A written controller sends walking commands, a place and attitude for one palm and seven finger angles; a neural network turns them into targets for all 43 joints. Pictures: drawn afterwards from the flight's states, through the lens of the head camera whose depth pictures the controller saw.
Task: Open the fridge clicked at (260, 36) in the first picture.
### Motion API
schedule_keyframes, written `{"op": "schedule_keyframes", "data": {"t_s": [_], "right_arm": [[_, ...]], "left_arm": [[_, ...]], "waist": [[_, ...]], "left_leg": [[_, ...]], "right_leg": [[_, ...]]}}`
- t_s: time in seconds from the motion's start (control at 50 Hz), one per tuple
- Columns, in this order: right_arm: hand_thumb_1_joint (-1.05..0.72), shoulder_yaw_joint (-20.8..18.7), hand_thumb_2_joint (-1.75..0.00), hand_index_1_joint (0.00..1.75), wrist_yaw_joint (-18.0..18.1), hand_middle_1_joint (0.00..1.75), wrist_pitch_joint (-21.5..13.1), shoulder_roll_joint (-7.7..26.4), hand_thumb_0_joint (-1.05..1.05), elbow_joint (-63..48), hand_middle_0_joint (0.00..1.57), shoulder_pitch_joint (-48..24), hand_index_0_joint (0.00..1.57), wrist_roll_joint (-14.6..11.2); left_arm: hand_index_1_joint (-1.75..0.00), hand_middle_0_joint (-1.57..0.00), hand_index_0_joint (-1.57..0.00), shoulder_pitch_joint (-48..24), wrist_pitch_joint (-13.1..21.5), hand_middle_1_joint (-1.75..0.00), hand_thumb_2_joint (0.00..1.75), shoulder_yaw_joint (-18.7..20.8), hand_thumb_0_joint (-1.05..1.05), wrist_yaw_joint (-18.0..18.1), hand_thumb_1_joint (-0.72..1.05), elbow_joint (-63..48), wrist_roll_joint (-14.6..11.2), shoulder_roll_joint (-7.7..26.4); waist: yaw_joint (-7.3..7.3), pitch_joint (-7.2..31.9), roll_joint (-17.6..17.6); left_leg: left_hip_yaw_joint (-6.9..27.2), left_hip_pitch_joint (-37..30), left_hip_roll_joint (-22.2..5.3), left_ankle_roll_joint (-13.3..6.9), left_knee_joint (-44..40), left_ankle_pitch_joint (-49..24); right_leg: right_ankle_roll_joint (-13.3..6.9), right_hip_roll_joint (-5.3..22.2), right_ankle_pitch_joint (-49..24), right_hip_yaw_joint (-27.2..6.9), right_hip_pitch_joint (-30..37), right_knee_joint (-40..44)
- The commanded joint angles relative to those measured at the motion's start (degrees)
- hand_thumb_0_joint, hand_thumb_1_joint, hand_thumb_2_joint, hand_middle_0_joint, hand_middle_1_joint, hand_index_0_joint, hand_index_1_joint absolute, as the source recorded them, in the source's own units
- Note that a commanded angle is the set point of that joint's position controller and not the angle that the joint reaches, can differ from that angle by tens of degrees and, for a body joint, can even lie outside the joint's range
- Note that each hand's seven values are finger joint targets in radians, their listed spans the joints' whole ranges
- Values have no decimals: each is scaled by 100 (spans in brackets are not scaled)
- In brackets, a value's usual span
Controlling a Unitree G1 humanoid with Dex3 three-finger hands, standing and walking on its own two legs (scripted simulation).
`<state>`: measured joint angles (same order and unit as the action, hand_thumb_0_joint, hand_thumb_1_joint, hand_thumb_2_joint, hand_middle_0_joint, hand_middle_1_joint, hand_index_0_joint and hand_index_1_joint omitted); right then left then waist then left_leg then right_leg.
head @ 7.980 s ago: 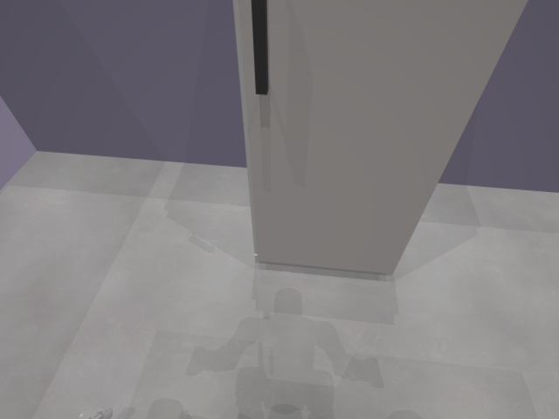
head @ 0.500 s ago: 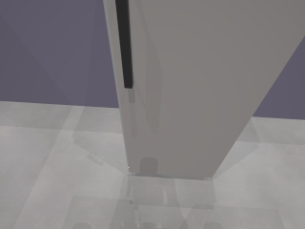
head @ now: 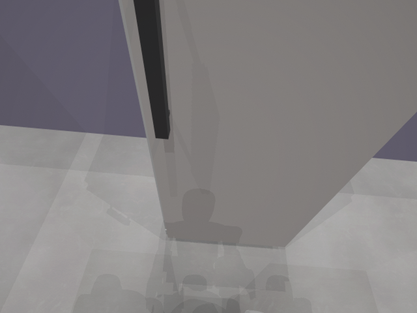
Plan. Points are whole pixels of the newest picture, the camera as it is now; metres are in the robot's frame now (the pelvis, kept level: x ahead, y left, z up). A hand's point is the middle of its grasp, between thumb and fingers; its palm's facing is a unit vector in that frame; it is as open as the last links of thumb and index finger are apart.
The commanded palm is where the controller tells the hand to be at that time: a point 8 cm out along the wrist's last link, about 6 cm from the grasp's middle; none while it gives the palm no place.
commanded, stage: come to a stop and stand still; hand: left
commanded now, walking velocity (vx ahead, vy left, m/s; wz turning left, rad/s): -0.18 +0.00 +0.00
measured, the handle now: (156, 46) +0.44 +0.13 +0.26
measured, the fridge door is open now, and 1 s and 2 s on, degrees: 0 0 0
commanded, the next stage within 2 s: none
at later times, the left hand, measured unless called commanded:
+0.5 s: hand out of the picture +0.04 +0.14 -0.18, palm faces +0.11 -0.97 -0.20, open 7.3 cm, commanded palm none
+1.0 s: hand out of the picture -0.06 +0.11 -0.17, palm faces +0.04 -0.99 -0.16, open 7.4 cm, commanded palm none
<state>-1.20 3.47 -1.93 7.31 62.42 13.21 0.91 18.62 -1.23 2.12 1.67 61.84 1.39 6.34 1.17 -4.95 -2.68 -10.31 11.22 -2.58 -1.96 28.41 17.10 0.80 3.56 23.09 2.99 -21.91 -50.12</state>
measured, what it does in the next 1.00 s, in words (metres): steps on the spot: right foot, then left foot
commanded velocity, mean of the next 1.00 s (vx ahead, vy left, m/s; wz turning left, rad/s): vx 0.01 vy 0.03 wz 0.00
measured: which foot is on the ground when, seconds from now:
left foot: down 0.00-0.16, up 0.18-0.52, down 0.54-1.00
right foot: up 0.00-0.12, down 0.14-0.54, up 0.56-0.82, down 0.84-1.00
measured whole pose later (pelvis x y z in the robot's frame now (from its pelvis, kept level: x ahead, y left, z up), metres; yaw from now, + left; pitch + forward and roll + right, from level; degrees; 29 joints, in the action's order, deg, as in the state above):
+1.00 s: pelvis -0.03 -0.04 +0.00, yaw +2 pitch +0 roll +0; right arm -0.4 1.8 -0.7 6.2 62.9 21.2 1.3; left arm 19.9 0.8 -0.5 1.4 63.5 0.9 5.9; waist -1.0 -1.6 0.8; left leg -4.0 12.9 -1.4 0.0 29.3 16.5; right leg -1.8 0.2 18.8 4.7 -10.9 -29.3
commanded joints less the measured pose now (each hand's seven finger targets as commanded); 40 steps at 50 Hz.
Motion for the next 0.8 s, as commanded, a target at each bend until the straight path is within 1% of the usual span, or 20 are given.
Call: {"op": "schedule_keyframes", "data": {"t_s": [0.0, 0.06, 0.1, 0.12, 0.14, 0.16, 0.18, 0.22, 0.28, 0.4, 0.44, 0.48, 0.5, 0.52, 0.54, 0.58, 0.64, 0.7, 0.74, 0.78], "right_arm": [[-90, -274, -90, 30, -45, 30, 60, 856, 0, -247, 20, 356, 20, 32], [-90, -378, -90, 30, -102, 30, 174, 999, 0, -374, 20, 144, 20, 65], [-90, -392, -90, 30, -151, 30, 215, 875, 0, -459, 20, 134, 20, 53], [-90, -382, -90, 30, -189, 30, 222, 627, 0, -480, 20, 381, 20, 7], [-90, -357, -90, 30, -220, 30, 272, 393, 0, -551, 20, 615, 20, -52], [-90, -334, -90, 30, -172, 30, 376, 354, 0, -591, 20, 384, 20, -62], [-90, -340, -90, 30, -173, 30, 399, 410, 0, -599, 20, 290, 20, -41], [-90, -322, -90, 30, -216, 30, 414, 500, 0, -555, 20, 86, 20, -15], [-90, -277, -90, 30, -279, 30, 464, 559, 0, -603, 20, -9, 20, 14], [-90, -195, -90, 30, -331, 30, 374, 424, 0, -712, 20, -47, 20, -14], [-90, -167, -90, 30, -324, 30, 307, 394, 0, -637, 20, 320, 20, -8], [-90, -129, -90, 30, -301, 30, 240, 414, 0, -418, 20, 819, 20, -6], [-90, -154, -90, 30, -274, 30, 205, 597, 0, -415, 20, 874, 20, 33], [-90, -178, -90, 30, -252, 30, 204, 929, 0, -518, 20, 767, 20, 108], [-90, -141, -90, 30, -247, 30, 202, 937, 0, -627, 20, 296, 20, 106], [-90, -105, -90, 30, -200, 30, 170, 843, 0, -660, 20, -31, 20, 96], [-90, -110, -90, 30, -148, 30, 94, 808, 0, -523, 20, 239, 20, 71], [-90, -132, -90, 30, -142, 30, 88, 804, 0, -316, 20, 711, 20, 89], [-90, -135, -90, 30, -128, 30, 86, 830, 0, -207, 20, 857, 20, 89], [-90, -113, -90, 30, -111, 30, 69, 760, 0, -122, 20, 859, 20, 33]], "left_arm": [[-30, -20, -20, 440, 7, -30, 90, 94, 0, 25, 90, -304, 58, 210], [-30, -20, -20, 363, 41, -30, 90, 172, 0, 15, 90, -382, 44, 355], [-30, -20, -20, 566, 153, -30, 90, 227, 0, 5, 90, -395, 76, 648], [-30, -20, -20, 598, 212, -30, 90, 292, 0, 44, 90, -422, 114, 1077], [-30, -20, -20, 495, 205, -30, 90, 334, 0, 31, 90, -480, 82, 1442], [-30, -20, -20, 514, 190, -30, 90, 305, 0, 30, 90, -522, 36, 1433], [-30, -20, -20, 241, 166, -30, 90, 305, 0, 57, 90, -588, 51, 1322], [-30, -20, -20, -68, 136, -30, 90, 284, 0, 111, 90, -724, 41, 1215], [-30, -20, -20, -152, 155, -30, 90, 306, 0, 151, 90, -830, 47, 1302], [-30, -20, -20, -222, 93, -30, 90, 358, 0, 109, 90, -899, 113, 1462], [-30, -20, -20, -348, 58, -30, 90, 359, 0, 82, 90, -895, 89, 1442], [-30, -20, -20, -467, 6, -30, 90, 296, 0, 43, 90, -859, 16, 1226], [-30, -20, -20, -460, -7, -30, 90, 216, 0, 22, 90, -872, -7, 910], [-30, -20, -20, -451, -10, -30, 90, 155, 0, -14, 90, -934, -45, 556], [-30, -20, -20, -549, -5, -30, 90, 127, 0, -24, 90, -831, -4, 583], [-30, -20, -20, -374, -24, -30, 90, 126, 0, -90, 90, -587, 68, 545], [-30, -20, -20, -63, 61, -30, 90, 73, 0, -147, 90, -367, 63, 423], [-30, -20, -20, -338, 135, -30, 90, 4, 0, -151, 90, -388, 45, 376], [-30, -20, -20, -163, 162, -30, 90, -28, 0, -132, 90, -270, 3, 311], [-30, -20, -20, 268, 209, -30, 90, -35, 0, -98, 90, -32, -21, 322]], "waist": [[-69, 203, 1068], [41, 290, 1286], [186, 475, 747], [152, 829, -377], [74, 1006, -1361], [267, 1146, -1592], [192, 974, -1562], [145, 766, -876], [133, 946, -738], [205, 823, -727], [33, 837, -749], [-198, 730, -383], [-213, 584, 469], [-175, 177, 1664], [-119, -151, 1858], [20, -426, 1549], [-1, -215, 1002], [-271, -192, 901], [-246, 48, 848], [-61, 338, 622]], "left_leg": [[775, -286, -1454, -719, -615, -4606], [657, -187, -1356, -517, -269, -4036], [464, -26, -956, -140, 455, -2815], [192, 418, -389, 152, 1358, -1036], [292, 954, 238, 298, 2241, 1512], [841, 1009, 213, 250, 2991, 2053], [1043, 1316, 218, 259, 3585, 1840], [1138, 1650, 166, 335, 4117, 1246], [1129, 1649, 172, 448, 3822, 928], [765, 962, 190, 389, 1819, 978], [618, 443, 228, 313, 906, 576], [515, -708, 194, 243, -426, -43], [1225, -688, -372, 103, -1088, 418], [2227, 197, -1224, -207, -1734, 1259], [2692, 1150, -1461, -457, -2279, 2062], [2454, 1555, -1268, -498, -2373, 2061], [1971, 510, -1121, -551, -2011, 954], [2005, -64, -1217, -656, -1800, 229], [2010, -236, -1204, -639, -1554, -284], [1708, -61, -958, -383, -1055, -658]], "right_leg": [[42, 18, -301, 178, 18, 566], [9, -18, -806, 260, 362, 1177], [28, 140, -2388, 199, 952, 2212], [-172, 956, -4589, -640, 1464, 2339], [-773, 1912, -6072, -1343, 1669, 2442], [-1086, 2052, -5918, -1559, 1416, 2619], [-1227, 1930, -5448, -1578, 1353, 2662], [-1175, 1698, -5126, -1190, 1327, 2568], [-1161, 1657, -4431, -1052, 1380, 2690], [-1161, 1583, -2126, -1169, 1014, 3140], [-1001, 1392, -1199, -1076, 714, 3172], [-566, 941, 216, -735, -118, 3080], [-290, 499, 520, -385, -396, 2511], [-23, 44, 360, 144, -372, 1822], [33, -55, 158, 126, 38, 1325], [-31, -129, -130, -97, 271, 458], [-21, -120, -127, -86, -187, 327], [-23, -79, 163, -13, -211, 1041], [-26, -114, 107, 35, 213, 1734], [-21, -62, -864, -14, 1073, 2827]]}}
